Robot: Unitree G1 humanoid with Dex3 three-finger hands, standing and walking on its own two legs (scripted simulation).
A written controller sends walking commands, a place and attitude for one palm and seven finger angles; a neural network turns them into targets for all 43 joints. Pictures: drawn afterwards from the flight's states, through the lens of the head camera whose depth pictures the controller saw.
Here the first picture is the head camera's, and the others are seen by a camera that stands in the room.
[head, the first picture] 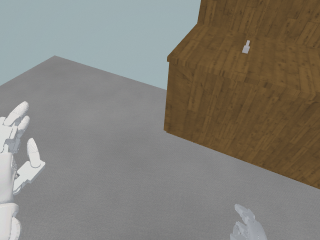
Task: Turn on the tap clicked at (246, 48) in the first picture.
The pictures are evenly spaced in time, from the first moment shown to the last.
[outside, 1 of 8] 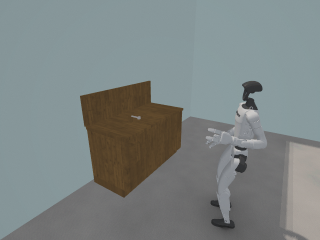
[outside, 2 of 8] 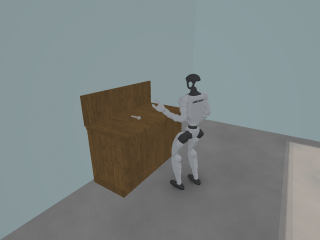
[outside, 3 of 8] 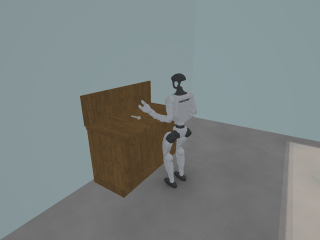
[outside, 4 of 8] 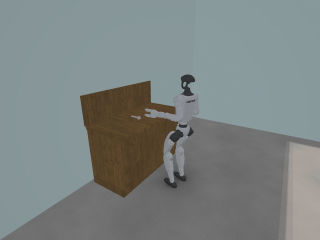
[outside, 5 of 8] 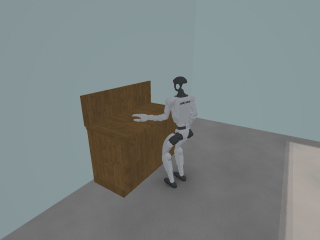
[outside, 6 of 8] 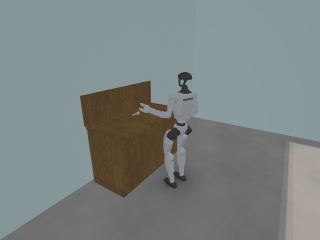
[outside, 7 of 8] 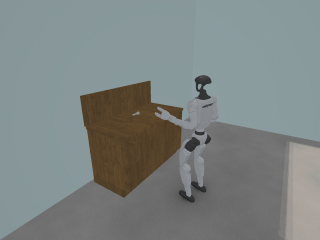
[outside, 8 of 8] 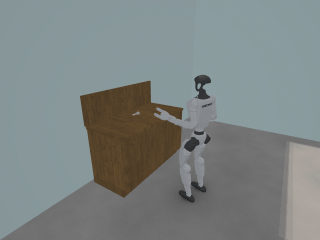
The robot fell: no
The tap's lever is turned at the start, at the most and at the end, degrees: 0 86 86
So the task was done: yes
